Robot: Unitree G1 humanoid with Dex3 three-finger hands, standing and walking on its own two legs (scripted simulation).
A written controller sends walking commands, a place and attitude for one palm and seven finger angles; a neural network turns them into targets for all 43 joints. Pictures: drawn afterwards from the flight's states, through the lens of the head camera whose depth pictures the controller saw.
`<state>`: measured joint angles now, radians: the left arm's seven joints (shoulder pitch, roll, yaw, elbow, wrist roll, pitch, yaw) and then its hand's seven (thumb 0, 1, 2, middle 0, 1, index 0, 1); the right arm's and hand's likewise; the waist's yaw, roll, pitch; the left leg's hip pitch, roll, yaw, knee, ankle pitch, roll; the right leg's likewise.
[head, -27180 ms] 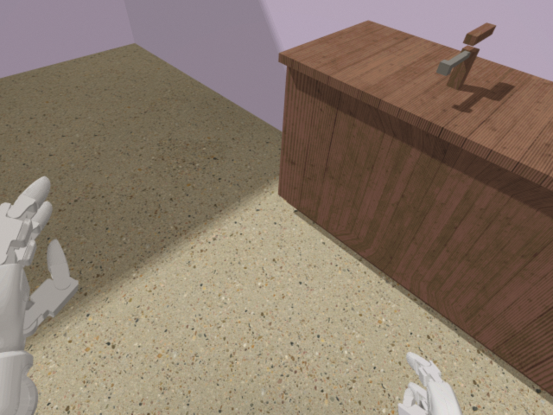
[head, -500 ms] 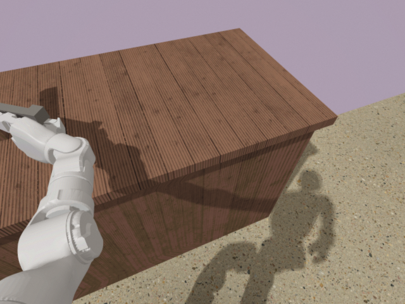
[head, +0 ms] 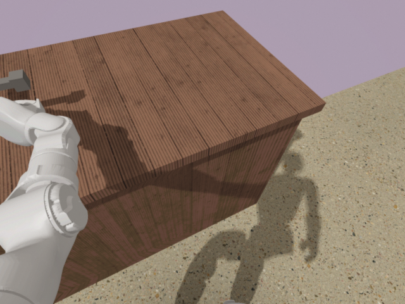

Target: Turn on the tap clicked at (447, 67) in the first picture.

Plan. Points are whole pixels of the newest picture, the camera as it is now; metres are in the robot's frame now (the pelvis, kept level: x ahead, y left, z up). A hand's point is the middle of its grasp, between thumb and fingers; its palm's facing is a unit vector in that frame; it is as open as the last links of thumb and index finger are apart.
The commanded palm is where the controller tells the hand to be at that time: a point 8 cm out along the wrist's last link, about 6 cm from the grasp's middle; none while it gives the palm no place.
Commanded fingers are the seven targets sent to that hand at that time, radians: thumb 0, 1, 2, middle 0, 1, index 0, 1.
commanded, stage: lift the hand up off the lever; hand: left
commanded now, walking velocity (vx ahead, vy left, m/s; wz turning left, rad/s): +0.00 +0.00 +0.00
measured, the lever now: (19, 80) +0.54 +0.32 +0.15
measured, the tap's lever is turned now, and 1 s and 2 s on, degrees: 86 86 86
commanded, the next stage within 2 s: none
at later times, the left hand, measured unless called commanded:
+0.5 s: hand (22, 100) +0.48 +0.30 +0.15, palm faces +0.87 -0.48 -0.08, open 7.9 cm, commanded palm +0.43 +0.30 +0.15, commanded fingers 0.00 0.90 0.90 -0.15 -0.15 -0.15 -0.15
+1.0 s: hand (17, 89) +0.49 +0.30 +0.16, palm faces +0.86 -0.51 -0.06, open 7.8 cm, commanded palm +0.42 +0.30 +0.17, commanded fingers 0.00 0.90 0.90 -0.15 -0.15 -0.15 -0.15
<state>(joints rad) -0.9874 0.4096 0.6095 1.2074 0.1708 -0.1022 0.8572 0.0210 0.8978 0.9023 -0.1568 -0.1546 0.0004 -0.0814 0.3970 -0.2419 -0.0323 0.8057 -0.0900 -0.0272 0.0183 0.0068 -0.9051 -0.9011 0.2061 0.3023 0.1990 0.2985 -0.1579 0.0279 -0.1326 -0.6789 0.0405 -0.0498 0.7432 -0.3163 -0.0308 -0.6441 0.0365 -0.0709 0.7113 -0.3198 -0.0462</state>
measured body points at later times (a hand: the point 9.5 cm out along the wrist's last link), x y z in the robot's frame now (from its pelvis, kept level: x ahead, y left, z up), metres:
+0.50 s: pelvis +0.02 +0.00 +0.01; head +0.05 +0.00 +0.46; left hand +0.43 +0.32 +0.15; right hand +0.05 -0.26 -0.12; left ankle +0.02 +0.14 -0.71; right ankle +0.01 -0.09 -0.71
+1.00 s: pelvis +0.04 +0.02 +0.02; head +0.06 +0.01 +0.47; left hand +0.44 +0.32 +0.17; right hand +0.09 -0.24 -0.12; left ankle +0.02 +0.14 -0.71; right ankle +0.01 -0.09 -0.71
